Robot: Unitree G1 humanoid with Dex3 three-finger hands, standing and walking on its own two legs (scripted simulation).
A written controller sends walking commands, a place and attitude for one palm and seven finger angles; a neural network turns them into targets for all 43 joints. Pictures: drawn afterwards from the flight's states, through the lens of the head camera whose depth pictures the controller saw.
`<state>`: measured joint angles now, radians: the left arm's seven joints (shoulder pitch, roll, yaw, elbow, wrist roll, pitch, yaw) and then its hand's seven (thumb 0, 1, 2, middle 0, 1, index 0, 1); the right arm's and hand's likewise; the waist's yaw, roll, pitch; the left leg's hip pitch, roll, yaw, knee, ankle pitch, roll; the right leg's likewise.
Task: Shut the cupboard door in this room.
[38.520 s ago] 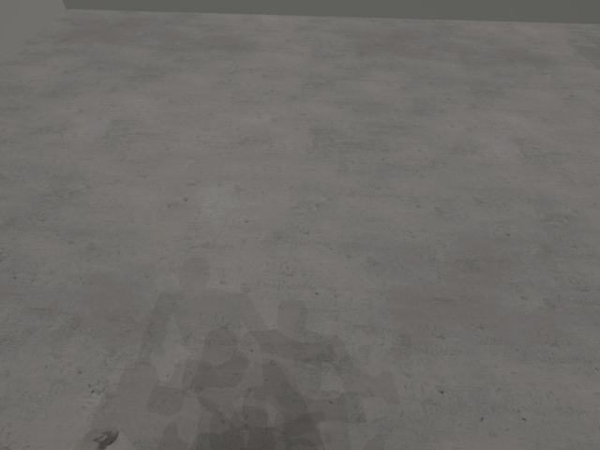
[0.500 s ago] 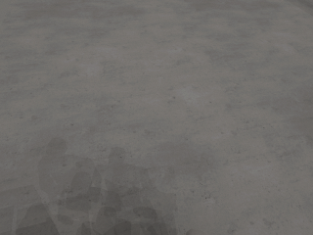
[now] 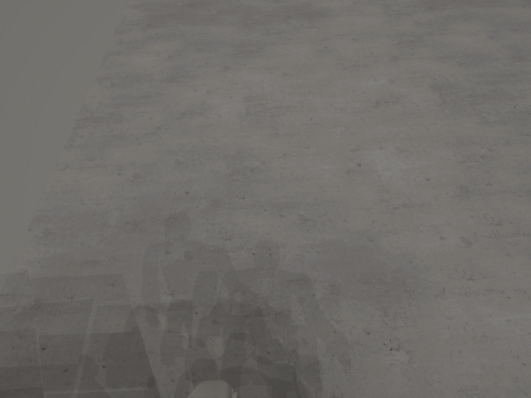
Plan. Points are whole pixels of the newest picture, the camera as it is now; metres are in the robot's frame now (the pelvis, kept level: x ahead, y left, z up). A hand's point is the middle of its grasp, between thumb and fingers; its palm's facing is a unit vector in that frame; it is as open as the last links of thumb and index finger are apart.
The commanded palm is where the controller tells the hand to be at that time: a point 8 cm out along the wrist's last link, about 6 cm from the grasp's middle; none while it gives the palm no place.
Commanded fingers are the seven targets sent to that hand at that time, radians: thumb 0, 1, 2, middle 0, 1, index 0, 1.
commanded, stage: turn or walk to find it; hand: left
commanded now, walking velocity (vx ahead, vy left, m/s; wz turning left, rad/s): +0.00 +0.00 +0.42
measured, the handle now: out of the picture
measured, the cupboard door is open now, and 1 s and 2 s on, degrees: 87 75 73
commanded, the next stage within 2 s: none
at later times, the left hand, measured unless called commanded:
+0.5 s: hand out of the picture +0.04 +0.24 -0.16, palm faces +0.25 -0.93 -0.27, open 7.3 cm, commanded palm none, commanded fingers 0.00 0.90 0.90 -0.20 -0.30 -0.20 -0.30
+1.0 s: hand out of the picture -0.07 +0.21 -0.19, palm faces +0.47 -0.86 -0.18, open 7.1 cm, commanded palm none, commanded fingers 0.00 0.90 0.90 -0.20 -0.30 -0.20 -0.30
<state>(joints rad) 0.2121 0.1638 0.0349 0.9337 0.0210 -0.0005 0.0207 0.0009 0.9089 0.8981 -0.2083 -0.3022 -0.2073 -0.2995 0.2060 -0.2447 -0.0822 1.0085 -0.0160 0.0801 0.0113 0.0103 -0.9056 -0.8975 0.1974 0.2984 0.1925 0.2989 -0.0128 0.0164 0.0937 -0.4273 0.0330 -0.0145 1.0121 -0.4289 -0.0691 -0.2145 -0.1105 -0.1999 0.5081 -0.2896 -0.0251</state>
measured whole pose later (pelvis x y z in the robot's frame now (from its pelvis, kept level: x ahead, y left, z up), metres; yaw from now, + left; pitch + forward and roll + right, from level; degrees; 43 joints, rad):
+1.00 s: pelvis -0.03 +0.02 -0.01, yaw +26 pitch +0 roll +0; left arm 0.25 0.19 0.03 0.94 0.02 0.05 0.01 0.00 0.98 0.90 -0.21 -0.30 -0.20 -0.30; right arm 0.16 -0.19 -0.05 0.95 -0.02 0.02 0.01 0.01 -0.90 -0.90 0.20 0.30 0.19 0.30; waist 0.02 -0.04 0.08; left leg -0.27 0.01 0.05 0.59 -0.31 0.02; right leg -0.40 -0.14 -0.13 0.94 -0.51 0.06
